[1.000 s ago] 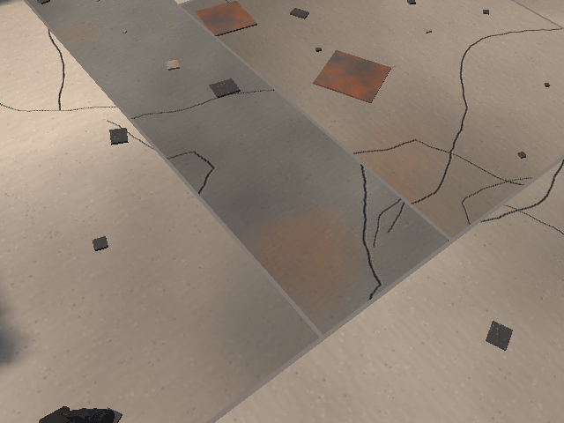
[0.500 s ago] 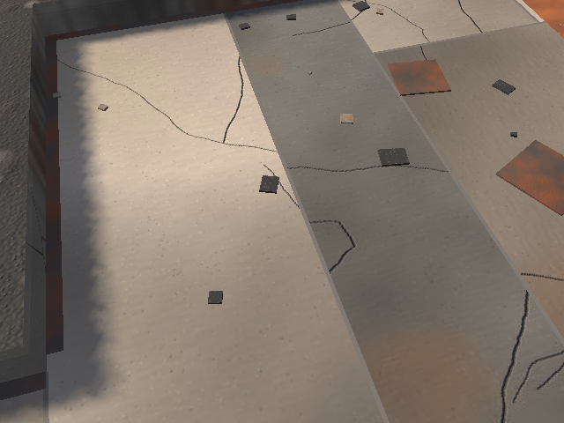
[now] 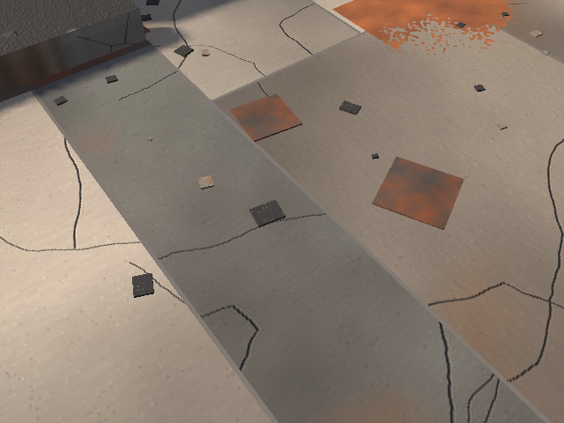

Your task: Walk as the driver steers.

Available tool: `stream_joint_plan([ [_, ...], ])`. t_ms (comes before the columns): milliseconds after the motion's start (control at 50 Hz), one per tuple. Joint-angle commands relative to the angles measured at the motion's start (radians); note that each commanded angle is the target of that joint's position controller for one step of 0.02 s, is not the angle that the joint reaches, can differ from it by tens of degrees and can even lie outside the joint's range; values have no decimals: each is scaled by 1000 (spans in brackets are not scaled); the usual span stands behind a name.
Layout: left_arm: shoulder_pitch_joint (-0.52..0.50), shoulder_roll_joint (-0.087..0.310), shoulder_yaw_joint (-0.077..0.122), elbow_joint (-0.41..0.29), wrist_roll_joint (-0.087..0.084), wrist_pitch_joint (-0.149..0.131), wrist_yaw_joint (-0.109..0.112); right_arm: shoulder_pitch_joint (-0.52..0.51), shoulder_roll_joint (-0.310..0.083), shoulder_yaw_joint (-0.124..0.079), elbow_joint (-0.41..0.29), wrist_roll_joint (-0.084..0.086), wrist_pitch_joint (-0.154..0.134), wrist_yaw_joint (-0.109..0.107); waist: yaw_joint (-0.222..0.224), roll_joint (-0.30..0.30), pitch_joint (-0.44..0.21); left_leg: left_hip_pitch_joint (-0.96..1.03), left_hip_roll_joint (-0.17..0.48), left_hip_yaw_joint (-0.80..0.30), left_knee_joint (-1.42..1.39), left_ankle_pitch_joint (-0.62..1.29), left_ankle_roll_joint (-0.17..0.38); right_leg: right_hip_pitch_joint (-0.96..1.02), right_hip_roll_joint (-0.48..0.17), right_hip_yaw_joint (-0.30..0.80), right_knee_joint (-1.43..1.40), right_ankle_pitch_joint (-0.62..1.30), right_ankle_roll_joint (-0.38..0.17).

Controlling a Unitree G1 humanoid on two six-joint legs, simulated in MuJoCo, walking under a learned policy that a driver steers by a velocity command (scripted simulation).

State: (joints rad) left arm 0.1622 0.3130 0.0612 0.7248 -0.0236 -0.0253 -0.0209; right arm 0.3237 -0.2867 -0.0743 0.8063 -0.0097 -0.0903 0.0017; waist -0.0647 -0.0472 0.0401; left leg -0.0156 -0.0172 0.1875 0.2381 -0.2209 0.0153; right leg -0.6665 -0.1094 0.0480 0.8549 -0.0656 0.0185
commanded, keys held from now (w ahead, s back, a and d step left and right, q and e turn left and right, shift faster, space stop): w+e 0.48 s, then w+q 0.52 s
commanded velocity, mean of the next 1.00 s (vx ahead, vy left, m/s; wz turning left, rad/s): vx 0.50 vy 0.00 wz -0.20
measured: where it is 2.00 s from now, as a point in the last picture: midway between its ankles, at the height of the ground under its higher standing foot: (334, 312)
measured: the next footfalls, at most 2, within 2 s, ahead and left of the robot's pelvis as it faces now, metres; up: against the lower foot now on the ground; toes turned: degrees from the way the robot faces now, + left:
right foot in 0.18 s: +0.26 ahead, -0.15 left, +0.00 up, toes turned -10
left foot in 0.70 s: +0.59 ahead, -0.03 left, +0.00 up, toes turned -18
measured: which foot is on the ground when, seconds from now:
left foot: down 0.00-0.20, up 0.22-0.68, down 0.70-1.00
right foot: up 0.00-0.16, down 0.18-0.72, up 0.74-1.00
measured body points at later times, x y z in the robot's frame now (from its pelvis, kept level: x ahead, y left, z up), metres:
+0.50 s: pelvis +0.26 -0.08 +0.00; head +0.29 -0.11 +0.45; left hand +0.41 +0.18 -0.10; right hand +0.39 -0.39 -0.09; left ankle +0.48 +0.07 -0.68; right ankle +0.22 -0.14 -0.74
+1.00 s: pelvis +0.56 -0.10 +0.00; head +0.59 -0.09 +0.45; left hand +0.80 +0.11 -0.08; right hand +0.54 -0.38 -0.11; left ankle +0.55 -0.02 -0.74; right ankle +0.66 -0.30 -0.69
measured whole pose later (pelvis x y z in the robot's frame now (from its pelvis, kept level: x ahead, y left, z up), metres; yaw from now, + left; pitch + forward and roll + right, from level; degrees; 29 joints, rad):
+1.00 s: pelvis +0.56 -0.10 +0.00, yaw -10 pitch +1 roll +0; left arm 0.11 0.29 0.04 0.67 0.02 -0.09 0.00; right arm 0.36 -0.27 -0.05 0.77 0.02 -0.06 0.01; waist -0.07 -0.03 0.04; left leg -0.15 -0.11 -0.12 0.31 -0.17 0.09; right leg -0.62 -0.06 0.10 0.76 -0.14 0.06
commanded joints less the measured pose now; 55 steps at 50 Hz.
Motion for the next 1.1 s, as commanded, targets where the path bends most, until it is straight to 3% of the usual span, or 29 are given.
stream_joint_plan([
  [20, -68, 15, -7, -87, 2, -9, -21, -66, -167, -41, -64, 11, -11, -10, 12, 84, 50, -45, 289, -67, -123, 258, 156, 27, -11, -23, -123, 80, -19],
  [80, -130, 34, -2, -126, 2, -4, -34, -35, -190, -52, -40, 30, 8, -9, 2, 85, 67, 51, 316, -35, -79, 296, 133, 11, 2, -54, -190, 12, -57],
  [120, -122, 56, 9, -143, 5, 0, -39, -38, -215, -59, -35, 39, 22, -11, 28, 103, 39, 97, 321, -6, 19, 526, 112, 70, 46, -102, -210, -81, -93],
  [160, 52, 112, 46, -111, 3, 8, -34, -61, -232, -63, -40, 49, 40, -15, 138, 111, -77, 71, 285, 43, 301, 808, 76, 324, 139, -166, -251, -119, -145],
  [180, 226, 179, 84, -61, -1, 16, -19, -45, -202, -49, -46, 41, 40, -18, 216, 75, -172, -74, 240, 61, 550, 723, 36, 602, 170, -135, -282, -81, -183],
  [200, 272, 308, 112, -52, -11, 20, 1, 36, -80, -10, -95, -7, 28, -13, 151, -195, -240, -498, 112, 49, 934, -31, -38, 942, -84, 320, -320, -111, -325],
  [220, 253, 297, 97, -102, -6, -1, -8, 1, -72, 8, -123, 5, -7, -6, 148, -186, -417, -700, -29, -205, 1141, -399, -57, 1071, -229, 804, -532, -353, -461],
  [240, 232, 214, 71, -97, 2, -21, -18, -120, -162, -14, -146, 48, -31, 4, 193, -59, -312, -802, 29, -282, 1159, -319, -31, 1010, -220, 713, -594, -343, -395],
  [260, 201, 182, 62, -90, 5, -33, -18, -154, -153, -8, -160, 56, -45, 4, 165, -34, -203, -808, 69, -272, 1090, -232, -8, 886, -182, 583, -586, -282, -359],
  [280, 133, 147, 50, -95, 4, -37, -16, -149, -146, -9, -145, 31, -49, -5, 117, 29, -128, -751, 110, -273, 1000, -166, -8, 743, -137, 468, -578, -158, -324],
  [300, 86, 117, 40, -108, 13, -39, -10, -130, -155, -16, -136, 9, -43, -10, 80, 13, -105, -675, 135, -281, 932, -117, -12, 641, -105, 396, -590, -59, -311],
  [320, 62, 115, 38, -122, 23, -39, -5, -116, -156, -18, -134, 5, -32, -7, 59, -16, -96, -620, 139, -282, 904, -93, -22, 574, -88, 371, -608, 8, -315],
  [380, 78, 132, 43, -110, 16, -44, 11, -129, -117, -11, -133, -7, -8, -6, 51, 11, -76, -589, 121, -252, 777, -19, -64, 488, -48, 274, -632, 140, -314],
  [480, 147, 151, 49, -75, 4, -34, 35, -310, -71, 11, -178, 1, -9, 3, 116, -24, -28, -554, 60, -249, 424, 268, -93, 443, 15, 214, -627, 32, -248],
  [540, 192, 135, 40, -39, 6, -37, 36, -356, -69, 18, -177, 14, -23, 25, 151, -39, -17, -510, 60, -235, 322, 381, -74, 481, -19, 205, -624, -19, -236],
  [600, 229, 138, 39, -6, 11, -33, 34, -389, -90, 14, -193, 17, -30, 38, 163, -46, 8, -572, 63, -232, 277, 297, -24, 615, -83, 231, -578, 42, -229],
  [660, 221, 153, 44, 12, 13, -24, 35, -335, -115, 5, -189, 22, -30, 43, 128, -63, 1, -532, 39, -195, 253, 144, 40, 715, -110, 207, -502, 299, -201],
  [700, 191, 139, 33, 4, 21, -17, 40, -111, -169, -25, -129, 16, -30, 37, 12, -30, -163, -203, 16, -185, 238, 201, 110, 669, -32, 110, -221, 573, -156],
  [720, 226, 100, 15, -19, 44, -21, 45, 33, -234, -39, -114, 9, -28, 38, -18, 107, -309, 94, 185, -441, 265, 246, 203, 462, 48, 61, 76, 306, -114],
  [740, 315, 35, -3, -28, 35, -38, 38, 77, -265, -49, -88, 20, -21, 48, 31, 364, -352, 349, 346, -899, 127, 14, 339, 83, 207, 19, 364, -426, -37],
  [760, 239, 113, 4, -36, 20, -57, 29, 71, -176, -26, -92, 46, -18, 51, -6, 245, -287, 338, 339, -962, 55, -191, 307, -43, 152, 106, 433, -465, -45],
  [780, 128, 140, 13, -62, 0, -71, 21, 8, -147, -17, -107, 38, -12, 44, -13, 166, -149, 216, 311, -831, 36, -162, 273, -90, 111, 90, 419, -374, -49],
  [800, 64, 127, 8, -75, 10, -84, 19, -25, -144, -15, -119, 23, -5, 41, -4, 78, -84, 106, 270, -743, 20, -59, 258, -77, 82, 70, 373, -318, -50],
  [820, 44, 118, 11, -84, 29, -92, 18, -45, -134, -11, -124, 18, -1, 36, 20, 51, -50, 33, 240, -686, 7, 45, 254, -55, 58, 64, 300, -273, -41],
  [840, 55, 108, 12, -88, 39, -92, 18, -54, -125, -6, -129, 11, -1, 31, 45, 77, -60, -8, 209, -644, -7, 127, 250, -3, 42, 64, 246, -241, -31],
  [900, 61, 75, 6, -93, 44, -79, 21, -47, -134, -9, -128, 23, 4, 15, 65, 121, -61, -84, 176, -565, -31, 253, 263, 36, 44, 31, 116, -230, 15],
  [1000, -116, 30, -12, -132, 36, -80, 20, 15, -173, -24, -101, 33, 23, -14, 10, 124, -27, -200, 109, -477, -28, 247, 208, 124, 93, 15, -212, 60, 57],
  [1060, -183, 36, -10, -142, 27, -91, 7, 65, -166, -22, -77, 36, 37, -23, -12, 133, -27, -186, 115, -484, 14, 259, 183, 191, 125, 12, -319, 163, 49],
  [1100, -188, 44, -6, -138, 35, -100, -3, 95, -143, -16, -58, 29, 47, -28, -19, 148, -40, -105, 137, -487, 78, 345, 158, 208, 128, 12, -368, 183, 21],
])
Velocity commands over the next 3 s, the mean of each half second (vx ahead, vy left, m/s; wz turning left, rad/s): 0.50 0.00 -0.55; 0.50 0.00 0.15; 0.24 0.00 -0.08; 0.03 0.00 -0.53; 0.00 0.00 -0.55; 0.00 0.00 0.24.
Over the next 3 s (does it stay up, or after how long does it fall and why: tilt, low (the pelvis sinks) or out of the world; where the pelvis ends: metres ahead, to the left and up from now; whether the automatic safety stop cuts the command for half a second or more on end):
stays up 0.77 -0.17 -0.01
